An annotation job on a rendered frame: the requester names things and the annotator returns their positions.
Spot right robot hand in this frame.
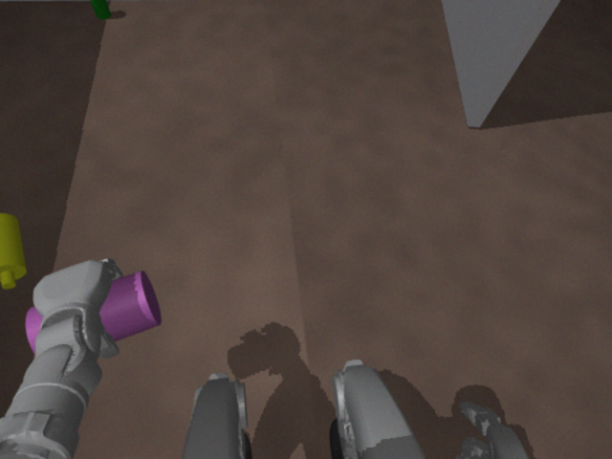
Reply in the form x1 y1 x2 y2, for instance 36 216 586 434
456 401 529 459

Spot left robot hand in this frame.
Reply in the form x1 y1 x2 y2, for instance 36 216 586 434
33 258 123 358

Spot left robot arm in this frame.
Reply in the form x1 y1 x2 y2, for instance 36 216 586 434
0 303 102 459

